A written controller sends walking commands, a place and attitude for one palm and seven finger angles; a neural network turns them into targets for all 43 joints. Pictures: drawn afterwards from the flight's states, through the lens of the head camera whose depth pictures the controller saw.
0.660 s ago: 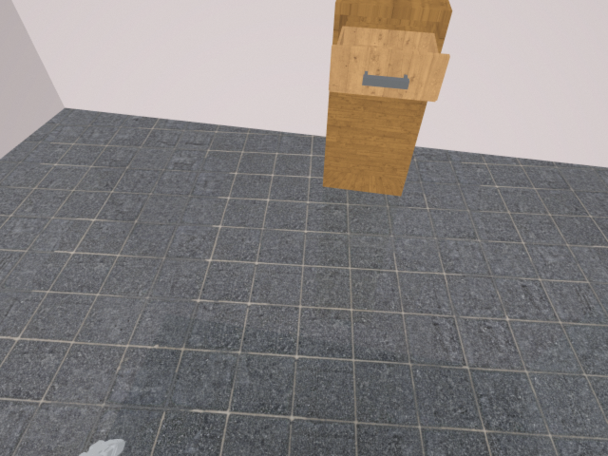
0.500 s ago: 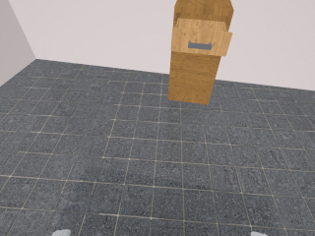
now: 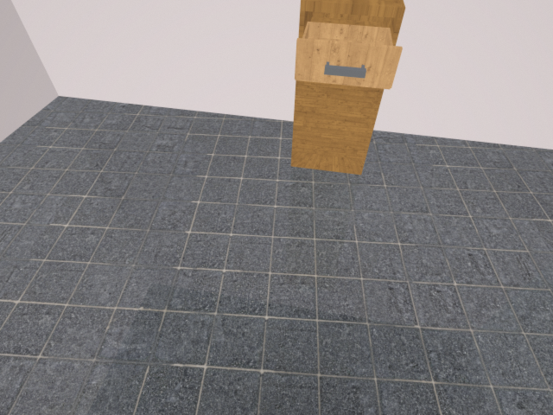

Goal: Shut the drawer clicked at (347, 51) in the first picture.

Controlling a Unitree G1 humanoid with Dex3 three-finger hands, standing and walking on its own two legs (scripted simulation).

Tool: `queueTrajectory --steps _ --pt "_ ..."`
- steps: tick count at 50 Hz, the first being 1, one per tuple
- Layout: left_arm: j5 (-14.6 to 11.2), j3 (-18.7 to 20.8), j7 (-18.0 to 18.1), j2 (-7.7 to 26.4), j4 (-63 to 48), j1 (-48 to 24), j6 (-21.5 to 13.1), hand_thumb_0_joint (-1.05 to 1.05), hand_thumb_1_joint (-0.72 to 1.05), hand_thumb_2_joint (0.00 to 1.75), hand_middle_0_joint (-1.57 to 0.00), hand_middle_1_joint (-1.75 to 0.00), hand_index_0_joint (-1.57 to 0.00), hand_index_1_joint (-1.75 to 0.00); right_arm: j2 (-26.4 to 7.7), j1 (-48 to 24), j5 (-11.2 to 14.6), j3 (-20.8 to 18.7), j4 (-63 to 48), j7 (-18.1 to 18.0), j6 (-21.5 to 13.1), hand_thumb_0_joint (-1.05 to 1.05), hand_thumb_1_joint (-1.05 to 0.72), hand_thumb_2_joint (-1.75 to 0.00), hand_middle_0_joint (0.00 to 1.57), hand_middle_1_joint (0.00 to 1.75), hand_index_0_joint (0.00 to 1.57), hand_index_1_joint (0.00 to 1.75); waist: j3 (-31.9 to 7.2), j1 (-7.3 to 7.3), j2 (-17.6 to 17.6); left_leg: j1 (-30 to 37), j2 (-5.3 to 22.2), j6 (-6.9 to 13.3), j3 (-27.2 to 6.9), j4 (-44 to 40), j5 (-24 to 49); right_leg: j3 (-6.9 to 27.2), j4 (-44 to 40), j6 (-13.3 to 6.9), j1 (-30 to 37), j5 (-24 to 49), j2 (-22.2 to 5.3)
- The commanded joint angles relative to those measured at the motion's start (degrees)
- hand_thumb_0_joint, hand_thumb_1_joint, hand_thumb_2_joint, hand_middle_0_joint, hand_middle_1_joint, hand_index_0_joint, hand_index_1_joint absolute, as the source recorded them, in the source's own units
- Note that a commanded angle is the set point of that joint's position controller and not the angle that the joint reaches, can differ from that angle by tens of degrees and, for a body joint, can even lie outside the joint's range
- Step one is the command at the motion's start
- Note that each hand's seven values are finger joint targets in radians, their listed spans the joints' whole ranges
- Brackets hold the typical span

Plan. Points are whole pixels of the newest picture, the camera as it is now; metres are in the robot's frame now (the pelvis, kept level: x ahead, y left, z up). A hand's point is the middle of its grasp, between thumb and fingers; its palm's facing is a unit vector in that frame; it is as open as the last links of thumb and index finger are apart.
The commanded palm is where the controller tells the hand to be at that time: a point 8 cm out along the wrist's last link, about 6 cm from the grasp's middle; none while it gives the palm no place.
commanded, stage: stand and wait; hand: left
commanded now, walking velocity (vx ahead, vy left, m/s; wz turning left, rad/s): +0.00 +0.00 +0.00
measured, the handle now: (345, 68) +1.20 -0.17 -0.03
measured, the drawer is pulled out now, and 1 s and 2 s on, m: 0.30 0.30 0.30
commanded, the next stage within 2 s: look at it before walking up in 0.16 s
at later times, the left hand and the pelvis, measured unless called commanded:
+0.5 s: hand out of the picture +0.08 +0.24 -0.15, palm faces -0.03 -0.94 -0.33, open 7.4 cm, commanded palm none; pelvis +0.01 +0.00 +0.00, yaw +0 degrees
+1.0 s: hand out of the picture +0.08 +0.23 -0.16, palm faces -0.04 -0.95 -0.32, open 7.4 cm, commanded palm none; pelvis +0.02 +0.00 +0.00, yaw -2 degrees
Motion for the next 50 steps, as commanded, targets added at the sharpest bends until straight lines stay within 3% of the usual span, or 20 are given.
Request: queueTrajectory --steps 1,26,33,44,46,48,50 --pt "-0.3 2.2 0.8 11.8 -3.7 -3.4 -1.4 0.0 0.9 0.9 -0.2 -0.3 -0.2 -0.3 -11.6 -3.4 0.0 -2.1 -4.0 -0.4 -1.5 0.0 -0.9 -0.9 0.2 0.3 0.2 0.3 -1.6 -0.26 -1.1 -1.1 5.9 2.1 -5.6 -5.2 0.3 7.4 -6.6 -2.1 -1.3 -3.0 -6.5" --pt "-0.3 2.2 0.8 11.6 -3.3 -3.9 -1.5 0.0 0.9 0.9 -0.2 -0.3 -0.2 -0.3 -11.6 -4.1 0.0 -1.9 -3.3 -0.6 -1.8 0.0 -0.9 -0.9 0.2 0.3 0.2 0.3 -2.5 -0.22 0.3 1.1 6.8 1.8 -5.1 -6.0 4.7 6.7 -6.2 -1.9 0.0 4.0 -6.2" --pt "-0.2 2.2 0.8 11.7 -3.1 -3.9 -1.7 0.0 0.9 0.9 -0.2 -0.3 -0.2 -0.3 -11.5 -4.6 0.1 -2.0 -3.3 -0.6 -1.7 0.0 -0.9 -0.9 0.2 0.3 0.2 0.3 -2.2 -0.17 -0.7 1.7 6.7 1.8 -4.9 -5.7 5.9 6.7 -6.4 -1.9 0.1 5.8 -6.5" --pt "-0.3 2.2 0.9 11.9 -3.0 -3.7 -1.8 0.0 0.9 0.9 -0.2 -0.3 -0.2 -0.3 -11.8 -4.6 0.1 -1.8 -3.1 -0.7 -1.8 0.0 -0.9 -0.9 0.2 0.3 0.2 0.3 -4.1 -0.22 -0.6 3.1 7.0 1.7 -4.7 -5.6 8.4 6.5 -6.1 -1.9 1.9 9.3 -6.5" --pt "-0.3 1.1 1.0 5.8 -1.5 -0.3 -0.6 0.0 0.9 0.9 -0.2 -0.3 -0.2 -0.3 -5.5 -1.6 -0.3 -0.5 -1.9 -0.6 -0.9 0.0 -0.9 -0.9 0.2 0.3 0.2 0.3 -3.6 -0.16 -0.5 3.3 6.8 0.6 -2.6 -4.2 1.8 7.2 -5.8 -1.4 0.4 2.0 -5.8" --pt "0.0 1.4 0.4 5.4 -2.0 1.5 0.4 0.0 0.9 0.9 -0.2 -0.3 -0.2 -0.3 -4.9 0.5 -0.6 -0.9 -2.1 -0.5 -0.3 0.0 -0.9 -0.9 0.2 0.3 0.2 0.3 -0.5 -0.15 -0.7 1.4 6.5 0.8 -1.6 -3.5 -9.7 9.1 -5.8 -2.1 -3.7 -10.3 -4.7" --pt "0.3 2.1 -0.3 5.8 -3.6 2.1 0.9 0.0 0.9 0.9 -0.2 -0.3 -0.2 -0.3 -6.1 1.5 -0.8 -1.7 -3.1 -0.4 -0.1 0.0 -0.9 -0.9 0.2 0.3 0.2 0.3 3.6 -0.18 0.3 -1.0 7.5 1.5 -2.4 -4.5 -19.0 9.7 -4.3 -2.7 -8.5 -17.3 -2.9"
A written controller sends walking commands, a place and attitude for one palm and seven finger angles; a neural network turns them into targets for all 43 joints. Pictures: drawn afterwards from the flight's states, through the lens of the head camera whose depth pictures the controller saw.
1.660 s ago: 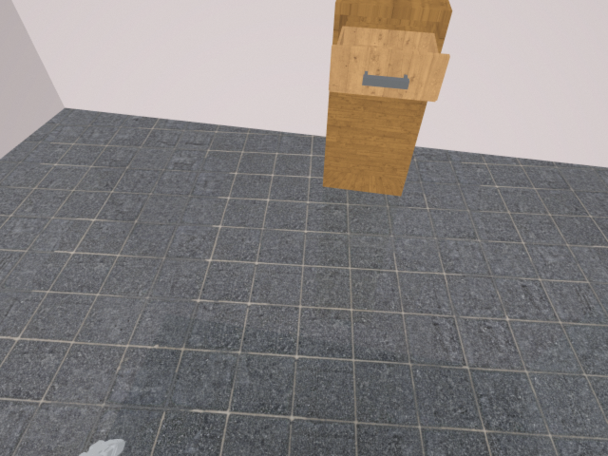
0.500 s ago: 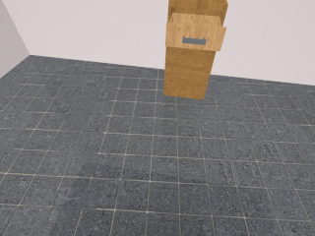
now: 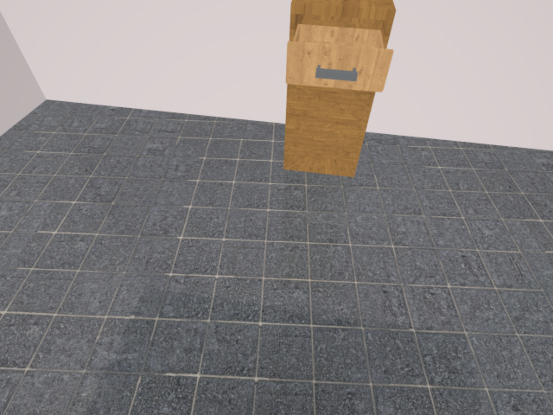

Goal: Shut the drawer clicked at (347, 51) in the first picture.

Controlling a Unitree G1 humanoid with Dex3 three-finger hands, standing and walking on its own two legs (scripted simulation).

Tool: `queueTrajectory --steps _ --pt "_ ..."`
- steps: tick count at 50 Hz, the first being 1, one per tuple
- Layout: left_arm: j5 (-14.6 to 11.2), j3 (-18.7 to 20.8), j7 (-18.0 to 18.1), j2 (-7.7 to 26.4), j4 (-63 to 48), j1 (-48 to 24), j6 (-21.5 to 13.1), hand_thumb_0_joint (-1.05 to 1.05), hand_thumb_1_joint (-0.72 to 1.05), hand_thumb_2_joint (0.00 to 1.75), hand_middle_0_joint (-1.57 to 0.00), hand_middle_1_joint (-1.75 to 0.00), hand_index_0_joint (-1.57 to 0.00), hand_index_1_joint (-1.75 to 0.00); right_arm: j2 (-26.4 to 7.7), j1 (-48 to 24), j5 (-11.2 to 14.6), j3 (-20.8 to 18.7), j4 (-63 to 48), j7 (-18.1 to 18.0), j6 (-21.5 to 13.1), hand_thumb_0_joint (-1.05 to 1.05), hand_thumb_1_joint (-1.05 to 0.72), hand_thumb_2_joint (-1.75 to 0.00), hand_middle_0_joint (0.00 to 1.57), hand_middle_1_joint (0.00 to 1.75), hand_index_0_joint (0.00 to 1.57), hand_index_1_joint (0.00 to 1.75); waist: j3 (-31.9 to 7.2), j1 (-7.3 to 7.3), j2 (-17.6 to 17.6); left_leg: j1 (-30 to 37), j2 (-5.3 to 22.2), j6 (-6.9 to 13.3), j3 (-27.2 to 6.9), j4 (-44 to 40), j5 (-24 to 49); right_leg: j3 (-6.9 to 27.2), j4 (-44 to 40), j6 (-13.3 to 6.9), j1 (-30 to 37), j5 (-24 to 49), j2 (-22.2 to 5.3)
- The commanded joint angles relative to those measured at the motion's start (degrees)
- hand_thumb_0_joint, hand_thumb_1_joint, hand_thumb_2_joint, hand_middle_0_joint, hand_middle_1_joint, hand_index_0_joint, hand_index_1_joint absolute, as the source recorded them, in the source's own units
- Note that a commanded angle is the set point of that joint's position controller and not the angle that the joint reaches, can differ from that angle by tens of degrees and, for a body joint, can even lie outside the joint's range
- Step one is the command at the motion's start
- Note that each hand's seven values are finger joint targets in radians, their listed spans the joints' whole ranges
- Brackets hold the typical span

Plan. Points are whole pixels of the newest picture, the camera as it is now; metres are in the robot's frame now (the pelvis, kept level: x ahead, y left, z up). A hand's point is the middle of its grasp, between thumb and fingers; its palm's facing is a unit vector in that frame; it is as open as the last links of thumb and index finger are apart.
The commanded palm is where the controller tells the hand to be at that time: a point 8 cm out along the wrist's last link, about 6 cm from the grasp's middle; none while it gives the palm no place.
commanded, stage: walk to a spot facing it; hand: left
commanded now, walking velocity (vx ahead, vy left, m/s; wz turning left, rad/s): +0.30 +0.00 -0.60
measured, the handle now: (336, 71) +1.18 -0.12 -0.03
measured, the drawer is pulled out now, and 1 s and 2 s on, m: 0.30 0.30 0.30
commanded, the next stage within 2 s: turn to face it in 1.46 s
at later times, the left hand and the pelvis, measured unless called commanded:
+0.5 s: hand out of the picture +0.13 +0.12 -0.17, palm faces -0.18 -0.97 -0.19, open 7.4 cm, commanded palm none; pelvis +0.12 -0.06 +0.00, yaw -15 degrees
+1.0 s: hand (237, 263) +0.47 +0.13 -0.18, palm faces -0.39 -0.90 -0.19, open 7.4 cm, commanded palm none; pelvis +0.35 -0.04 +0.00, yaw -29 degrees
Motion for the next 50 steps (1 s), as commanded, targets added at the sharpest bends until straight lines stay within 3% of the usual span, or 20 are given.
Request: queueTrajectory --steps 1,4,7,11,12,13,14,17,19,23,32,34,36,37,38,39,40,43,46,50 --pt "0.2 2.1 -0.8 6.7 -4.5 1.9 0.5 0.0 0.9 0.9 -0.2 -0.3 -0.2 -0.3 -8.3 3.4 -0.5 -2.4 -3.9 -0.1 -0.1 0.0 -0.9 -0.9 0.2 0.3 0.2 0.3 6.0 -1.26 1.3 -2.6 7.1 2.9 -5.3 -5.1 -19.9 7.6 -2.1 -2.3 -11.6 -17.4 -3.2" --pt "0.1 2.6 -1.5 3.7 -7.4 1.7 -0.1 0.0 0.9 0.9 -0.2 -0.3 -0.2 -0.3 -11.4 7.3 -0.2 -4.3 -4.7 -0.5 -1.0 0.0 -0.9 -0.9 0.2 0.3 0.2 0.3 7.1 -2.82 10.3 2.4 17.4 8.6 -15.0 -12.3 -24.2 -1.0 16.4 -0.9 -20.8 -12.0 1.2" --pt "0.2 3.4 -2.2 2.3 -10.7 -2.7 -0.8 0.0 0.9 0.9 -0.2 -0.3 -0.2 -0.3 -9.6 9.8 -0.2 -4.9 -5.1 -0.6 -2.4 0.0 -0.9 -0.9 0.2 0.3 0.2 0.3 6.8 -3.83 7.5 8.0 21.9 11.8 -12.4 -11.3 -6.4 -1.5 24.5 0.0 -27.4 -15.5 -4.4" --pt "0.2 4.0 -2.7 -0.8 -7.3 10.1 -1.5 0.0 0.9 0.9 -0.2 -0.3 -0.2 -0.3 -7.6 4.3 -0.6 -4.8 -6.5 -0.6 -2.6 0.0 -0.9 -0.9 0.2 0.3 0.2 0.3 1.8 3.09 5.3 -2.6 15.7 5.5 3.4 4.4 1.5 -7.3 9.5 -0.7 -4.0 -5.2 -3.0" --pt "0.4 4.7 -2.3 2.2 -4.6 18.4 -2.0 0.0 0.9 0.9 -0.2 -0.3 -0.2 -0.3 -5.9 3.6 -0.3 -4.4 -7.1 -0.2 -2.6 0.0 -0.9 -0.9 0.2 0.3 0.2 0.3 -1.6 6.75 -3.5 -9.6 10.9 2.9 8.1 18.3 0.6 -6.0 3.5 -1.6 7.3 -1.9 -1.7" --pt "0.8 6.4 -1.1 9.4 -2.8 25.8 -3.0 0.0 0.9 0.9 -0.2 -0.3 -0.2 -0.3 -1.1 2.4 0.4 -3.3 -9.8 0.4 -2.7 0.0 -0.9 -0.9 0.2 0.3 0.2 0.3 -2.2 9.05 -23.3 -27.7 3.0 -0.7 11.5 38.3 -17.3 22.0 -6.8 -7.4 15.5 -7.3 -17.6" --pt "-0.4 6.3 -0.1 10.3 -2.7 27.4 -3.2 0.0 0.9 0.9 -0.2 -0.3 -0.2 -0.3 -1.3 -1.4 0.1 -3.2 -12.6 0.5 -3.2 0.0 -0.9 -0.9 0.2 0.3 0.2 0.3 -1.2 8.73 -20.3 -34.0 1.7 -0.2 4.2 46.4 -20.6 36.0 -12.6 -11.8 15.0 -3.3 -22.8" --pt "-0.1 5.3 0.5 5.1 -5.4 17.5 -3.7 0.0 0.9 0.9 -0.2 -0.3 -0.2 -0.3 -0.8 -2.0 -0.2 -3.8 -11.0 0.6 -3.4 0.0 -0.9 -0.9 0.2 0.3 0.2 0.3 3.6 3.7 -4.1 -33.3 6.7 -0.1 -0.8 48.5 -8.3 28.1 -11.5 -13.5 5.7 -5.4 -19.9" --pt "0.2 4.4 0.5 2.0 -6.0 14.9 -4.2 0.0 0.9 0.9 -0.2 -0.3 -0.2 -0.3 0.8 0.6 -0.6 -3.8 -9.7 0.8 -2.6 0.0 -0.9 -0.9 0.2 0.3 0.2 0.3 4.8 0.85 -1.8 -30.3 7.0 -1.1 -0.4 45.7 -3.5 20.4 -11.8 -11.6 0.1 2.6 -17.0" --pt "0.3 4.3 0.7 1.4 -4.9 15.6 -5.2 0.0 0.9 0.9 -0.2 -0.3 -0.2 -0.3 2.6 1.9 -0.4 -3.9 -10.1 1.3 -1.7 0.0 -0.9 -0.9 0.2 0.3 0.2 0.3 3.2 -0.69 -2.4 -30.7 6.6 -2.4 0.6 40.5 1.7 13.6 -11.9 -11.0 1.0 9.9 -13.8" --pt "0.6 4.0 1.4 0.5 -2.8 18.5 -5.0 0.0 0.9 0.9 -0.2 -0.3 -0.2 -0.3 4.6 -8.4 0.0 -3.4 -15.4 2.1 -2.8 0.0 -0.9 -0.9 0.2 0.3 0.2 0.3 5.3 2.56 -7.5 -26.8 4.0 -1.4 3.3 20.1 3.6 11.6 -9.3 -9.4 5.8 21.4 -12.1" --pt "0.6 4.3 1.5 1.0 -3.3 17.3 -4.8 0.0 0.9 0.9 -0.2 -0.3 -0.2 -0.3 4.1 -6.7 0.2 -3.5 -15.2 1.9 -3.3 0.0 -0.9 -0.9 0.2 0.3 0.2 0.3 5.1 1.61 -8.2 -19.5 2.6 -0.2 3.4 15.3 1.7 12.2 -6.8 -8.9 4.1 25.1 -12.2" --pt "0.2 4.8 1.4 1.7 -3.8 15.1 -4.8 0.0 0.9 0.9 -0.2 -0.3 -0.2 -0.3 2.2 3.7 -0.1 -4.1 -11.9 0.9 -3.9 0.0 -0.9 -0.9 0.2 0.3 0.2 0.3 0.6 -3.25 -6.1 -4.4 -0.2 0.9 5.1 7.4 4.6 9.2 3.7 -7.1 1.1 32.0 -8.9" --pt "0.0 4.9 1.2 0.8 -4.0 14.9 -4.8 0.0 0.9 0.9 -0.2 -0.3 -0.2 -0.3 -1.1 13.0 -0.3 -4.9 -9.2 0.2 -4.1 0.0 -0.9 -0.9 0.2 0.3 0.2 0.3 -4.3 -6.72 -2.6 9.7 2.6 1.8 2.1 6.1 5.5 7.9 14.7 -5.7 -5.5 25.9 -6.5" --pt "-0.8 5.0 0.5 -2.5 -4.8 17.6 -4.4 0.0 0.9 0.9 -0.2 -0.3 -0.2 -0.3 -8.1 20.7 -1.2 -6.7 -7.6 -0.4 -4.3 0.0 -0.9 -0.9 0.2 0.3 0.2 0.3 -12.0 -8.39 12.9 22.6 18.8 6.2 -18.2 3.0 3.1 0.9 33.1 -2.8 -17.6 1.0 1.1" --pt "-0.7 4.5 0.2 -3.4 -6.2 16.9 -4.7 0.0 0.9 0.9 -0.2 -0.3 -0.2 -0.3 -9.8 23.2 -0.8 -6.5 -7.2 -0.4 -3.9 0.0 -0.9 -0.9 0.2 0.3 0.2 0.3 -12.3 -7.5 18.9 21.5 28.0 9.9 -32.6 -7.4 -0.7 0.6 48.0 -2.0 -25.0 -18.9 3.2" --pt "-0.2 4.8 0.3 -2.3 -7.0 13.2 -4.6 0.0 0.9 0.9 -0.2 -0.3 -0.2 -0.3 -7.4 18.6 -0.5 -5.8 -8.3 -0.4 -3.5 0.0 -0.9 -0.9 0.2 0.3 0.2 0.3 -5.3 -6.49 10.3 13.2 28.3 11.7 -31.4 -10.2 -7.4 2.7 52.2 -2.7 -27.1 -16.3 -1.2" --pt "0.9 5.0 -1.2 -4.0 -6.4 10.3 -2.7 0.0 0.9 0.9 -0.2 -0.3 -0.2 -0.3 2.0 8.5 -0.4 -3.5 -9.8 -0.4 -4.4 0.0 -0.9 -0.9 0.2 0.3 0.2 0.3 5.8 -1.0 7.4 -6.3 20.8 6.4 -14.0 -14.0 -11.4 0.9 52.5 -1.5 -25.4 -4.3 -6.4" --pt "0.9 5.1 -1.7 -6.1 -5.8 13.0 -0.4 0.0 0.9 0.9 -0.2 -0.3 -0.2 -0.3 3.5 8.9 -0.1 -3.2 -8.6 -0.8 -5.3 0.0 -0.9 -0.9 0.2 0.3 0.2 0.3 4.8 1.44 8.9 -9.2 16.7 4.5 -0.6 -14.0 -2.2 -0.4 49.9 -0.2 -23.8 1.6 -6.7" --pt "1.2 5.4 -2.2 -6.0 -7.9 8.1 0.5 0.0 0.9 0.9 -0.2 -0.3 -0.2 -0.3 3.0 12.9 0.1 -3.5 -7.5 -1.0 -5.9 0.0 -0.9 -0.9 0.2 0.3 0.2 0.3 5.5 0.72 3.7 -3.8 17.5 6.2 3.2 -15.2 2.6 -0.7 48.0 1.2 -31.5 7.2 -8.2"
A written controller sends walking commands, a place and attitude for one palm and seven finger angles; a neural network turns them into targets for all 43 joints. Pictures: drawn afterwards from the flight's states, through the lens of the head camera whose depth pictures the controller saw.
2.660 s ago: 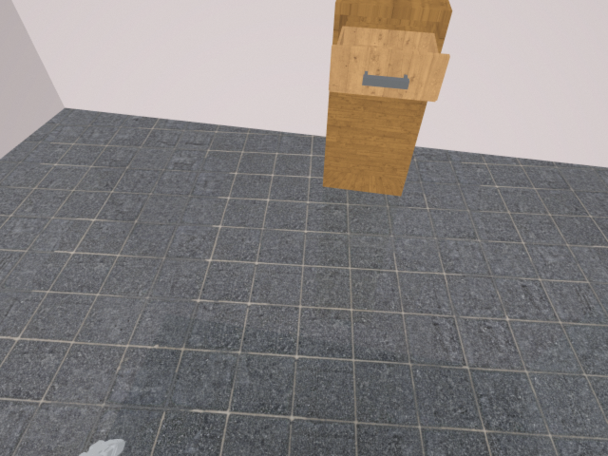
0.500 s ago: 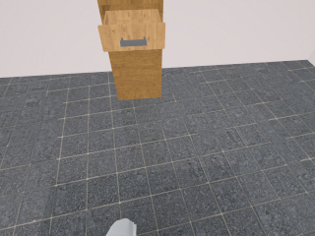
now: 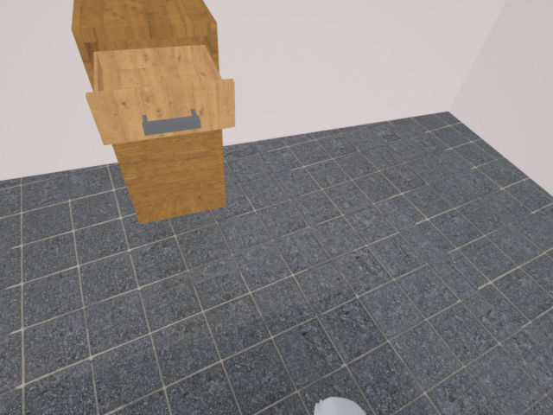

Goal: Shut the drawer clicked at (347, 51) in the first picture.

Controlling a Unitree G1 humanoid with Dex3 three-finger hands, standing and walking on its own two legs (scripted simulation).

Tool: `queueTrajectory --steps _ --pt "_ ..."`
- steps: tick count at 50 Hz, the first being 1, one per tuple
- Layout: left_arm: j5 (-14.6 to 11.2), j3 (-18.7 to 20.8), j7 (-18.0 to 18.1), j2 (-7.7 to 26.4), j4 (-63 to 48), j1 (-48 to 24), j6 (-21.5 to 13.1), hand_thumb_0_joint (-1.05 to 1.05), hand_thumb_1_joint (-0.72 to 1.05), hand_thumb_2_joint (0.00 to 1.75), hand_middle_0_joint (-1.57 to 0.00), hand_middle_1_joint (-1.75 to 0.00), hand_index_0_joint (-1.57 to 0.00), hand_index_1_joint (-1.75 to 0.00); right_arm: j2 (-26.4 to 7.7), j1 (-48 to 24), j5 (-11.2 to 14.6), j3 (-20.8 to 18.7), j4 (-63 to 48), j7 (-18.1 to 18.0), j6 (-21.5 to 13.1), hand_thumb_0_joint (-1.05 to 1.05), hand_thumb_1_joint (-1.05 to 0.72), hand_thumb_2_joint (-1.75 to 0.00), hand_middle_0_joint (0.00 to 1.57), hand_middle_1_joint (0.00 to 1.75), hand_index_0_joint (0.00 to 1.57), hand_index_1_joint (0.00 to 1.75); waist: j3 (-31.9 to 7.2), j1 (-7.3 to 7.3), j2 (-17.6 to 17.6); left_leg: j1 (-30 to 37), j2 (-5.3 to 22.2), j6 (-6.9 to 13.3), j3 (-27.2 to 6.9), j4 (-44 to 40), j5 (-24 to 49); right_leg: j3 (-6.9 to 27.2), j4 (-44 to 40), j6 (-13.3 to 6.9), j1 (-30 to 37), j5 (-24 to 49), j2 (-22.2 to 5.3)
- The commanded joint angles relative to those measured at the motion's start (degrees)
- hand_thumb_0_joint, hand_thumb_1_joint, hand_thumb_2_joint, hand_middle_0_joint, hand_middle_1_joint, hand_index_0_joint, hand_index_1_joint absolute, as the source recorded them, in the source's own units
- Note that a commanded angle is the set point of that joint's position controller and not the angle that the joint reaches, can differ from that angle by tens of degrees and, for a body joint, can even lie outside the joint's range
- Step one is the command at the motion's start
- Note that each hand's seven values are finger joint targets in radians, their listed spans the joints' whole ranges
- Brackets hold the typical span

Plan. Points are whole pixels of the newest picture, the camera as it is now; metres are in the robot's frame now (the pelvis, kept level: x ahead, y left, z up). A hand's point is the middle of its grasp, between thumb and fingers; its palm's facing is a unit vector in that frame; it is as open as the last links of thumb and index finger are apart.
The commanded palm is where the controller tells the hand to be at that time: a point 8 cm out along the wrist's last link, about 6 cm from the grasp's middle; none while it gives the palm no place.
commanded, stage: walk to a spot facing it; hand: left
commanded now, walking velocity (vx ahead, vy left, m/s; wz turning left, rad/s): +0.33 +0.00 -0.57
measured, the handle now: (171, 120) +0.77 +0.34 -0.03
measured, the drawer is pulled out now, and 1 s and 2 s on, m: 0.30 0.30 0.30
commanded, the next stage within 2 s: turn to face it in 0.46 s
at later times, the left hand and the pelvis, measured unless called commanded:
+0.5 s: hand (253, 298) +0.38 +0.07 -0.18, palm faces -0.27 -0.95 -0.18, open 7.4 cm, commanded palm none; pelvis +0.21 -0.07 -0.02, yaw -16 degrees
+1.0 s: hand (236, 276) +0.43 +0.12 -0.19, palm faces -0.11 -0.98 -0.16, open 7.4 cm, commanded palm none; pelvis +0.36 -0.06 -0.01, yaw -11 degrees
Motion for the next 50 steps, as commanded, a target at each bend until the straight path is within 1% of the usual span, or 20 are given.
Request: queueTrajectory --steps 1,6,12,15,17,18,19,20,21,24,27,31,37,39,40,41,42,43,46,50 --pt "-0.1 -0.5 -1.0 -1.0 -3.1 0.8 0.9 0.0 0.9 0.9 -0.2 -0.3 -0.2 -0.3 -5.7 4.5 0.1 -0.4 -1.8 0.3 -1.5 0.0 -0.9 -0.9 0.2 0.3 0.2 0.3 4.9 -0.08 6.7 -0.1 15.7 2.3 -8.6 -17.3 4.1 2.1 -0.6 1.2 -8.5 6.2 -3.4" --pt "-0.2 -1.2 -1.6 -0.9 -5.8 -7.9 0.8 0.0 0.9 0.9 -0.2 -0.3 -0.2 -0.3 -6.9 10.0 -0.1 -0.3 0.3 0.2 -1.4 0.0 -0.9 -0.9 0.2 0.3 0.2 0.3 5.8 -2.73 7.6 9.6 16.5 3.5 -4.4 -15.3 14.4 -1.7 -13.4 1.7 -12.4 6.8 -4.1" --pt "-0.7 -2.2 -1.8 -1.6 -8.5 -17.1 -0.2 0.0 0.9 0.9 -0.2 -0.3 -0.2 -0.3 -7.5 15.0 -0.9 -0.5 2.3 0.4 -0.2 0.0 -0.9 -0.9 0.2 0.3 0.2 0.3 7.5 -6.11 8.7 14.8 18.0 3.7 0.6 -11.2 26.5 -6.5 -28.6 -1.1 -7.0 1.1 -1.2" --pt "-0.7 -1.8 -1.6 -0.8 -7.6 -12.8 -0.9 0.0 0.9 0.9 -0.2 -0.3 -0.2 -0.3 -8.9 13.6 -0.9 -0.9 1.7 0.3 0.1 0.0 -0.9 -0.9 0.2 0.3 0.2 0.3 4.5 -3.51 11.0 16.8 18.1 2.8 4.9 -2.1 47.3 -10.0 -32.7 -3.9 1.3 -4.1 3.1" --pt "-0.4 -0.8 -1.1 2.1 -4.6 -2.2 -1.9 0.0 0.9 0.9 -0.2 -0.3 -0.2 -0.3 -10.6 11.7 -0.5 -1.3 0.3 0.6 0.3 0.0 -0.9 -0.9 0.2 0.3 0.2 0.3 -2.8 1.62 10.5 12.9 16.7 0.2 7.0 14.2 55.0 -12.0 -37.7 -5.9 18.0 -3.4 6.7" --pt "-0.3 0.3 -0.8 6.0 -2.4 5.9 -2.7 0.0 0.9 0.9 -0.2 -0.3 -0.2 -0.3 -10.1 10.5 0.1 -1.1 -0.8 1.2 0.4 0.0 -0.9 -0.9 0.2 0.3 0.2 0.3 -8.4 5.81 6.2 0.4 15.6 -2.3 7.0 28.8 42.9 -7.3 -40.4 -7.9 36.0 2.8 3.2" --pt "-0.7 1.9 0.1 12.5 -1.6 11.4 -3.4 0.0 0.9 0.9 -0.2 -0.3 -0.2 -0.3 -6.2 11.6 1.0 -0.5 -3.0 1.6 0.3 0.0 -0.9 -0.9 0.2 0.3 0.2 0.3 -17.0 6.59 -7.1 -20.2 5.6 -5.7 4.8 47.6 -8.4 21.3 -43.0 -15.1 54.1 13.4 -14.4" --pt "-2.3 2.6 0.9 16.1 -1.1 12.7 -2.6 0.0 0.9 0.9 -0.2 -0.3 -0.2 -0.3 -5.9 6.2 1.2 -0.4 -5.1 1.0 0.3 0.0 -0.9 -0.9 0.2 0.3 0.2 0.3 -18.7 6.66 -7.4 -28.1 2.1 -5.7 -4.4 59.6 -21.2 33.8 -49.2 -19.3 55.1 22.6 -20.7" --pt "-2.4 2.5 1.4 14.8 -1.8 9.3 -2.2 0.0 0.9 0.9 -0.2 -0.3 -0.2 -0.3 -6.1 3.8 1.1 -0.8 -5.5 0.7 0.4 0.0 -0.9 -0.9 0.2 0.3 0.2 0.3 -13.2 5.34 -1.3 -29.1 5.3 -4.9 -9.6 61.2 -15.6 28.7 -50.9 -19.7 48.7 18.0 -20.4" --pt "-1.9 0.1 2.0 7.7 -3.9 -0.3 -3.4 0.0 0.9 0.9 -0.2 -0.3 -0.2 -0.3 -5.0 0.9 -0.3 -0.6 -5.2 1.0 1.7 0.0 -0.9 -0.9 0.2 0.3 0.2 0.3 -1.9 -0.44 3.7 -24.3 8.7 -5.5 -12.7 51.8 -6.1 16.1 -54.2 -13.4 25.6 19.3 -13.8" --pt "-0.9 -0.5 2.2 6.3 -3.7 -3.2 -4.4 0.0 0.9 0.9 -0.2 -0.3 -0.2 -0.3 -3.2 5.7 -0.6 -0.6 -3.8 1.0 3.2 0.0 -0.9 -0.9 0.2 0.3 0.2 0.3 -1.1 -4.7 0.8 -19.4 7.3 -6.3 -11.9 43.2 -4.6 9.0 -54.9 -11.7 17.9 22.7 -9.7" --pt "-1.3 -1.4 2.2 3.8 -2.4 -1.2 -4.6 0.0 0.9 0.9 -0.2 -0.3 -0.2 -0.3 -2.2 2.4 -0.5 0.1 -3.8 1.4 3.8 0.0 -0.9 -0.9 0.2 0.3 0.2 0.3 -2.6 -4.26 -2.5 -19.2 5.4 -6.4 -10.6 33.0 0.9 4.8 -54.3 -10.5 20.4 28.3 -6.7" --pt "-1.1 -2.3 2.9 3.7 0.3 2.2 -3.8 0.0 0.9 0.9 -0.2 -0.3 -0.2 -0.3 -1.9 -6.3 0.2 1.1 -4.7 1.8 2.9 0.0 -0.9 -0.9 0.2 0.3 0.2 0.3 -1.3 -0.74 -4.3 -14.4 1.7 -4.8 -9.2 15.2 2.8 1.7 -50.8 -7.5 28.4 34.2 -8.8" --pt "-1.4 -2.2 3.2 4.6 0.2 1.9 -3.1 0.0 0.9 0.9 -0.2 -0.3 -0.2 -0.3 -3.6 -5.0 -0.1 1.0 -4.4 1.7 2.9 0.0 -0.9 -0.9 0.2 0.3 0.2 0.3 -0.6 -1.86 -2.8 -9.5 0.2 -4.1 -8.5 8.7 6.2 -0.5 -46.3 -5.6 29.0 34.0 -8.6" --pt "-1.5 -2.2 3.4 4.9 0.2 1.9 -2.7 0.0 0.9 0.9 -0.2 -0.3 -0.2 -0.3 -5.0 -2.1 -0.3 0.5 -3.4 1.7 3.1 0.0 -0.9 -0.9 0.2 0.3 0.2 0.3 -1.5 -3.14 -1.6 -4.5 0.1 -3.5 -9.1 4.8 12.5 -1.8 -41.0 -3.9 27.6 31.1 -8.0" --pt "-1.8 -2.1 3.4 4.3 -0.2 2.9 -2.3 0.0 0.9 0.9 -0.2 -0.3 -0.2 -0.3 -8.3 1.5 -0.7 -0.2 -3.0 1.6 3.1 0.0 -0.9 -0.9 0.2 0.3 0.2 0.3 -4.5 -4.23 5.0 3.0 4.0 -1.2 -14.4 3.4 27.9 -4.5 -32.5 -1.3 23.3 21.7 -5.4" --pt "-2.6 -2.3 3.5 2.4 -1.1 4.9 -2.0 0.0 0.9 0.9 -0.2 -0.3 -0.2 -0.3 -13.2 4.6 -0.9 -1.1 -3.3 1.5 3.1 0.0 -0.9 -0.9 0.2 0.3 0.2 0.3 -7.3 -4.43 17.8 11.4 16.0 5.6 -29.2 2.2 49.0 -7.2 -20.1 2.1 12.3 -3.3 0.5" --pt "-2.4 -2.7 3.7 2.4 -2.3 4.5 -1.9 0.0 0.9 0.9 -0.2 -0.3 -0.2 -0.3 -14.1 5.7 -0.4 -1.1 -3.0 1.2 3.8 0.0 -0.9 -0.9 0.2 0.3 0.2 0.3 -8.0 -4.11 18.5 9.7 21.9 11.8 -35.2 -2.2 54.7 -3.2 -8.5 2.8 10.0 -28.6 2.6" --pt "-1.5 -1.3 3.2 3.8 -3.2 -2.0 -0.5 0.0 0.9 0.9 -0.2 -0.3 -0.2 -0.3 -11.4 -2.0 -0.3 -0.8 -5.2 0.6 4.4 0.0 -0.9 -0.9 0.2 0.3 0.2 0.3 -1.2 -2.79 11.5 -2.0 15.9 9.7 -33.1 -7.7 23.0 1.8 -4.3 2.9 5.7 -20.3 -0.8" --pt "-1.2 -0.6 2.6 2.4 -2.9 -0.1 0.8 0.0 0.9 0.9 -0.2 -0.3 -0.2 -0.3 -10.5 -4.7 -0.3 -1.6 -6.7 0.9 4.5 0.0 -0.9 -0.9 0.2 0.3 0.2 0.3 -3.1 -1.32 10.3 -5.7 9.8 5.9 -27.0 -10.9 8.1 0.9 -7.4 3.8 7.7 -10.6 -0.6"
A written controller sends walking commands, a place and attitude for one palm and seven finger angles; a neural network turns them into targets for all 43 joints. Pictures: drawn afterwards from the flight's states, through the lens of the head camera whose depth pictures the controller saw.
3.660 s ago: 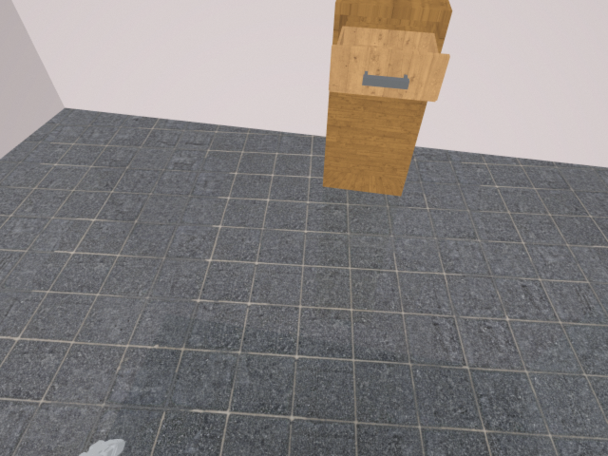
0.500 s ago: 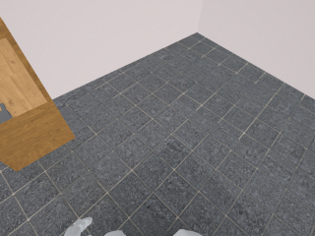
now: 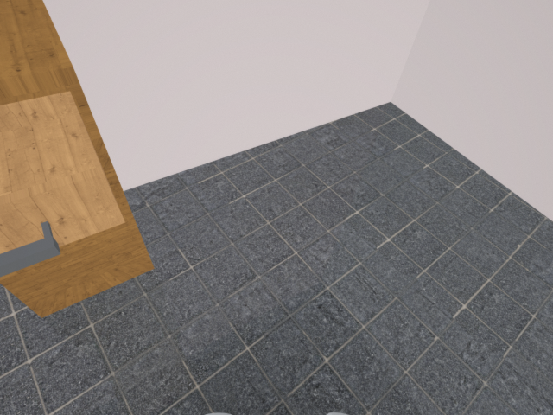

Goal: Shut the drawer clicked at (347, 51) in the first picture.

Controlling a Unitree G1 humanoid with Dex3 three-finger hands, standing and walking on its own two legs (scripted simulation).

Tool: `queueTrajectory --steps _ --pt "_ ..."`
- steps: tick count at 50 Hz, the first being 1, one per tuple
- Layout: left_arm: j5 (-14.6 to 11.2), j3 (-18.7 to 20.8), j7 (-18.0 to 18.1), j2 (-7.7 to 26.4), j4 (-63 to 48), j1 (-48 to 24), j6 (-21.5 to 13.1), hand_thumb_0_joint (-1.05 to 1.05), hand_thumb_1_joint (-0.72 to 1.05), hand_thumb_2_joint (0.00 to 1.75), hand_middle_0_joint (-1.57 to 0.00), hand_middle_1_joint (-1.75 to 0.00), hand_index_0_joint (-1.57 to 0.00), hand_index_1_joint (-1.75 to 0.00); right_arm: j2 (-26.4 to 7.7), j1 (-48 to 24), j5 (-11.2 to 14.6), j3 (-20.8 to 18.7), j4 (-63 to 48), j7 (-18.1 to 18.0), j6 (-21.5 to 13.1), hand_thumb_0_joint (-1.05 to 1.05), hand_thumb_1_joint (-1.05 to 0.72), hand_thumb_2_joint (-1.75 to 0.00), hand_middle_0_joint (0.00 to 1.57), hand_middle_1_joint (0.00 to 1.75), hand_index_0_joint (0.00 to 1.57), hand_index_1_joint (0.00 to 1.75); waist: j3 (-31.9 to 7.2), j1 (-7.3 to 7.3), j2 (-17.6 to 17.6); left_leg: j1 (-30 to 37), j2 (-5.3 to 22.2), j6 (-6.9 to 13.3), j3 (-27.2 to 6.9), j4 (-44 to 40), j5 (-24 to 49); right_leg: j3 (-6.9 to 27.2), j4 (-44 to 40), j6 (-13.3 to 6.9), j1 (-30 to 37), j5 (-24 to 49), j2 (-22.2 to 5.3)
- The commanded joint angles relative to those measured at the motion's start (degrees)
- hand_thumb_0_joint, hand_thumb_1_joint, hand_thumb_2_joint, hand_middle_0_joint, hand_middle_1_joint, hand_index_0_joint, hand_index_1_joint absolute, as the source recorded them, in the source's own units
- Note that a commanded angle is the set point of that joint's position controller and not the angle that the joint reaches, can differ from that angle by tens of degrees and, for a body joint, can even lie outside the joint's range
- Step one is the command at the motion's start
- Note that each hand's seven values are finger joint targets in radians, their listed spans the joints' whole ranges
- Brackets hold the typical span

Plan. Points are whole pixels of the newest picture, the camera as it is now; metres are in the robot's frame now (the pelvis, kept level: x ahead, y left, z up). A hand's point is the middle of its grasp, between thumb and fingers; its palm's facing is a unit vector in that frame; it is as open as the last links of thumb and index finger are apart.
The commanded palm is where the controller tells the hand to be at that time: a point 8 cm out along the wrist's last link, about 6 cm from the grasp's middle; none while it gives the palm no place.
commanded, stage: turn to face it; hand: left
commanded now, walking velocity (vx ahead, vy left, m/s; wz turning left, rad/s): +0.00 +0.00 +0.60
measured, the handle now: (5, 252) +0.33 +0.47 -0.02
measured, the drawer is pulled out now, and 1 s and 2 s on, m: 0.30 0.30 0.30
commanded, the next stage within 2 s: take the last steps up to it in 0.78 s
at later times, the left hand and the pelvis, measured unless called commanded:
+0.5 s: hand out of the picture +0.04 +0.14 -0.13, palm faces +0.32 -0.90 -0.30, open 7.4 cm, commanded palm none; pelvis +0.00 -0.08 +0.01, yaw +18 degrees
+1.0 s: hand out of the picture -0.16 +0.14 -0.18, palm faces +0.56 -0.79 -0.23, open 7.4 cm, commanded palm none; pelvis -0.04 -0.04 +0.01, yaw +30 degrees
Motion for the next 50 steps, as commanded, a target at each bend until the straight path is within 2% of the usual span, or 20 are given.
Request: queueTrajectory --steps 1,9,14,16,17,18,19,20,22,25,30,36,38,40,41,42,43,44,45,50 --pt "0.0 1.9 0.2 5.1 -4.2 2.5 0.1 0.0 0.9 0.9 -0.2 -0.3 -0.2 -0.3 -11.4 1.9 -0.1 -3.0 -4.1 0.0 -0.2 0.0 -0.9 -0.9 0.2 0.3 0.2 0.3 -6.3 -0.6 8.9 3.7 12.7 4.6 -17.1 -17.4 2.4 2.0 0.3 0.9 -3.8 6.2 -1.7" --pt "-0.2 2.1 0.3 5.5 -8.3 -4.2 0.3 0.0 0.9 0.9 -0.2 -0.3 -0.2 -0.3 -13.7 5.6 -0.5 -4.7 -4.0 0.2 0.7 0.0 -0.9 -0.9 0.2 0.3 0.2 0.3 -6.3 -3.09 10.8 6.9 12.0 6.0 -24.9 -16.0 1.3 2.6 -11.0 1.7 -4.7 3.3 0.2" --pt "-0.9 1.8 0.6 6.0 -9.0 -1.3 0.2 0.0 0.9 0.9 -0.2 -0.3 -0.2 -0.3 -15.0 3.5 -0.7 -5.5 -5.3 0.4 1.6 0.0 -0.9 -0.9 0.2 0.3 0.2 0.3 -7.6 -1.73 12.5 3.3 10.4 5.2 -28.3 -13.6 4.4 2.6 -23.3 0.5 4.9 3.1 2.8" --pt "-1.0 2.2 0.8 7.0 -8.3 2.9 -0.3 0.0 0.9 0.9 -0.2 -0.3 -0.2 -0.3 -14.5 1.6 -0.3 -5.7 -6.3 0.7 1.9 0.0 -0.9 -0.9 0.2 0.3 0.2 0.3 -8.6 0.5 10.7 -1.9 7.3 2.2 -26.5 -10.5 1.9 1.7 -37.1 -0.2 15.1 10.6 2.9" --pt "-0.5 2.7 1.1 10.1 -8.4 4.5 -0.8 0.0 0.9 0.9 -0.2 -0.3 -0.2 -0.3 -12.4 1.3 0.2 -5.6 -6.8 1.0 2.1 0.0 -0.9 -0.9 0.2 0.3 0.2 0.3 -8.6 1.41 4.6 -10.0 3.7 -1.2 -22.9 -4.4 -3.8 6.8 -45.5 -1.9 22.9 9.9 -2.9" --pt "0.5 3.7 1.5 16.0 -9.3 4.0 -1.2 0.0 0.9 0.9 -0.2 -0.3 -0.2 -0.3 -7.7 2.5 0.5 -4.9 -8.0 1.0 2.0 0.0 -0.9 -0.9 0.2 0.3 0.2 0.3 -7.3 1.68 -14.7 -20.8 -4.6 -6.5 -9.8 11.6 -16.0 24.1 -53.4 -7.5 26.4 2.5 -19.9" --pt "0.1 3.0 1.6 16.6 -11.0 0.3 -0.7 0.0 0.9 0.9 -0.2 -0.3 -0.2 -0.3 -10.6 1.0 -0.5 -5.4 -8.5 0.9 1.9 0.0 -0.9 -0.9 0.2 0.3 0.2 0.3 -4.5 1.02 -13.4 -19.1 -3.0 -6.6 -7.9 23.9 -20.5 25.4 -53.2 -10.7 14.5 5.7 -26.1" --pt "0.0 2.3 1.5 14.1 -12.4 -4.2 -0.9 0.0 0.9 0.9 -0.2 -0.3 -0.2 -0.3 -11.1 2.6 -0.8 -5.5 -8.0 1.4 2.3 0.0 -0.9 -0.9 0.2 0.3 0.2 0.3 -2.7 -1.66 -7.9 -16.5 -1.3 -6.2 -9.4 30.9 -15.9 19.7 -52.8 -10.8 8.2 5.5 -22.9" --pt "-0.3 1.5 1.3 10.6 -12.8 -8.3 -1.2 0.0 0.9 0.9 -0.2 -0.3 -0.2 -0.3 -10.0 4.5 -0.7 -5.5 -5.5 2.0 3.3 0.0 -0.9 -0.9 0.2 0.3 0.2 0.3 0.7 -4.21 -8.2 -15.4 0.5 -7.1 -7.2 36.7 -10.6 10.8 -50.4 -7.6 5.5 13.3 -16.3" --pt "-0.3 0.8 1.1 9.0 -11.3 -3.5 -2.2 0.0 0.9 0.9 -0.2 -0.3 -0.2 -0.3 -9.1 4.2 -0.5 -4.7 -5.1 2.3 3.1 0.0 -0.9 -0.9 0.2 0.3 0.2 0.3 -0.3 -2.6 -8.1 -17.1 1.1 -8.6 -4.5 37.7 -7.6 2.8 -45.1 -7.9 13.8 30.4 -13.9" --pt "0.3 1.2 1.0 11.0 -8.9 3.9 -1.9 0.0 0.9 0.9 -0.2 -0.3 -0.2 -0.3 -8.7 -2.7 -0.4 -3.8 -6.7 2.1 3.5 0.0 -0.9 -0.9 0.2 0.3 0.2 0.3 -0.5 0.95 -8.6 -14.9 2.2 -9.2 -2.3 30.3 -11.3 2.0 -43.5 -9.7 17.7 36.8 -16.3" --pt "0.9 1.9 0.9 13.0 -7.2 5.6 -1.5 0.0 0.9 0.9 -0.2 -0.3 -0.2 -0.3 -7.7 -6.1 0.3 -2.4 -7.2 2.0 2.7 0.0 -0.9 -0.9 0.2 0.3 0.2 0.3 -3.7 2.3 -11.5 -5.7 1.3 -7.7 0.7 15.1 -15.3 1.7 -40.7 -10.9 18.3 41.9 -17.6" --pt "0.9 2.1 0.9 13.4 -6.4 5.6 -1.4 0.0 0.9 0.9 -0.2 -0.3 -0.2 -0.3 -7.5 -4.9 0.4 -2.2 -6.8 1.7 2.2 0.0 -0.9 -0.9 0.2 0.3 0.2 0.3 -5.8 1.89 -11.7 -1.4 0.5 -7.0 1.8 8.2 -14.1 1.1 -38.3 -10.1 19.1 44.1 -17.5" --pt "0.3 2.2 0.8 13.3 -5.9 3.8 -1.1 0.0 0.9 0.9 -0.2 -0.3 -0.2 -0.3 -8.7 -0.8 0.4 -2.2 -5.4 1.5 1.5 0.0 -0.9 -0.9 0.2 0.3 0.2 0.3 -7.8 -0.72 -9.7 7.7 0.6 -6.2 1.9 -4.8 -4.0 -2.4 -33.2 -6.6 16.2 39.8 -15.5" --pt "-0.3 1.9 0.6 11.8 -6.1 3.7 -0.8 0.0 0.9 0.9 -0.2 -0.3 -0.2 -0.3 -11.7 2.0 0.2 -2.9 -4.6 1.4 0.8 0.0 -0.9 -0.9 0.2 0.3 0.2 0.3 -10.6 -2.38 -2.6 17.0 4.6 -4.9 -1.5 -11.0 5.8 -5.2 -25.9 -3.6 10.8 32.8 -13.2" --pt "-0.7 1.1 0.3 8.0 -7.9 4.0 -0.5 0.0 0.9 0.9 -0.2 -0.3 -0.2 -0.3 -17.9 3.9 -0.1 -4.3 -4.6 1.1 0.5 0.0 -0.9 -0.9 0.2 0.3 0.2 0.3 -11.7 -3.46 14.9 26.2 19.6 0.6 -19.3 -12.1 23.8 -7.4 -14.7 0.7 -5.0 3.7 -5.7" --pt "-0.3 0.1 0.7 7.0 -8.8 1.3 0.1 0.0 0.9 0.9 -0.2 -0.3 -0.2 -0.3 -20.6 5.8 0.2 -4.6 -4.2 0.6 1.1 0.0 -0.9 -0.9 0.2 0.3 0.2 0.3 -10.6 -4.68 17.2 21.7 25.1 6.7 -23.0 -11.2 39.3 -2.3 -7.7 1.3 -7.6 -10.6 -4.0" --pt "-0.1 0.4 0.7 7.8 -8.1 0.9 0.6 0.0 0.9 0.9 -0.2 -0.3 -0.2 -0.3 -18.5 4.1 -0.2 -3.9 -3.9 0.3 1.3 0.0 -0.9 -0.9 0.2 0.3 0.2 0.3 -8.1 -3.64 11.3 17.8 24.2 8.2 -17.5 -10.9 36.6 0.0 -3.4 0.7 -6.3 -7.7 -5.1" --pt "0.1 0.5 0.7 7.0 -6.3 0.3 0.8 0.0 0.9 0.9 -0.2 -0.3 -0.2 -0.3 -15.3 2.0 -0.3 -3.0 -3.5 -0.3 0.7 0.0 -0.9 -0.9 0.2 0.3 0.2 0.3 -6.5 -2.87 15.4 14.7 19.0 6.1 -15.2 -12.6 31.6 1.8 -2.7 0.9 -5.6 -4.0 -4.7" --pt "0.6 0.3 -1.1 7.1 -2.6 3.1 0.0 0.0 0.9 0.9 -0.2 -0.3 -0.2 -0.3 -11.6 2.2 0.0 -1.8 -3.0 -0.4 -0.6 0.0 -0.9 -0.9 0.2 0.3 0.2 0.3 -1.4 -1.44 9.5 12.7 12.8 4.3 -12.8 -18.9 2.5 0.4 1.1 0.5 -8.3 7.3 -2.8"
